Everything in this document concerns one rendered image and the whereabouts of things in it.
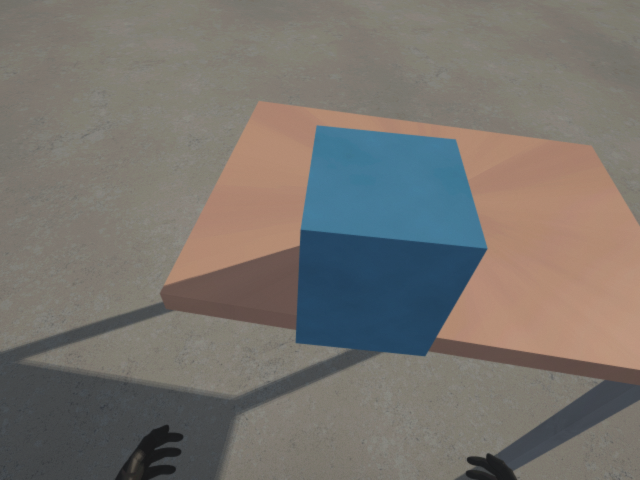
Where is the carton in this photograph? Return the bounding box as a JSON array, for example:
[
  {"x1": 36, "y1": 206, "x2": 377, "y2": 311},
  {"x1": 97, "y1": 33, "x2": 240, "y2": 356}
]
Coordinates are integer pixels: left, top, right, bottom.
[{"x1": 296, "y1": 125, "x2": 488, "y2": 356}]

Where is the table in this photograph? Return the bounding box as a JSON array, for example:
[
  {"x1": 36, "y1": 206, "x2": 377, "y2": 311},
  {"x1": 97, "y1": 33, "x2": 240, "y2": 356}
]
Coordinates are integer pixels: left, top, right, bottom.
[{"x1": 160, "y1": 101, "x2": 640, "y2": 470}]

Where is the robot left hand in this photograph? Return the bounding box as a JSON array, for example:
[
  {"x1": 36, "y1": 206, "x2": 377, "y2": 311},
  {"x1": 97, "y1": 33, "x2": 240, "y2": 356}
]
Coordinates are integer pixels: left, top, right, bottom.
[{"x1": 115, "y1": 425, "x2": 183, "y2": 480}]

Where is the robot right hand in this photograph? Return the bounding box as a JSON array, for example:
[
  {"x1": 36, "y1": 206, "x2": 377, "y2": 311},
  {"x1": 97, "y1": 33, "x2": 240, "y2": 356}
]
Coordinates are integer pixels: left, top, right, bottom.
[{"x1": 466, "y1": 453, "x2": 517, "y2": 480}]

